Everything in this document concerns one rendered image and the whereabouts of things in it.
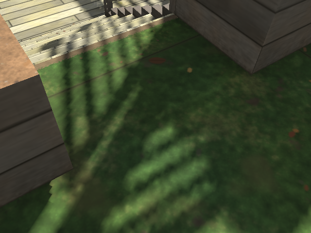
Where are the stairs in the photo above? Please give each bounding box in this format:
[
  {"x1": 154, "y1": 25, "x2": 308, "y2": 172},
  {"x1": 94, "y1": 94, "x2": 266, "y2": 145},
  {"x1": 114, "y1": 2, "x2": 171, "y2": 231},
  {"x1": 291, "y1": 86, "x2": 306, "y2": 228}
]
[{"x1": 20, "y1": 15, "x2": 156, "y2": 64}]

